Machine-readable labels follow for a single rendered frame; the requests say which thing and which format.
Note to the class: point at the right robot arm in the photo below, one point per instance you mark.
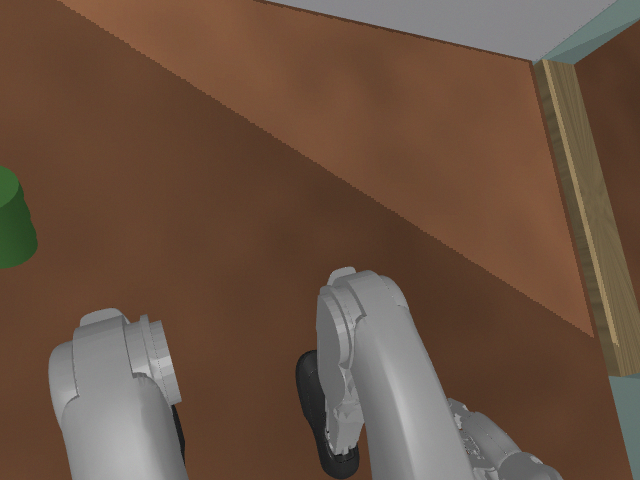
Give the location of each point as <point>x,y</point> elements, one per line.
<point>526,466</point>

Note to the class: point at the cup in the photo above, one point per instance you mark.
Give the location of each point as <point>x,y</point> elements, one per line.
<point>18,241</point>

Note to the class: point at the right robot hand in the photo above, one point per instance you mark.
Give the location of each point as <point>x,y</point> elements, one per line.
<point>487,444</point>

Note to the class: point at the right robot foot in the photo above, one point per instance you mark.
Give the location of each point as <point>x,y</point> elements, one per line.
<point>312,401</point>

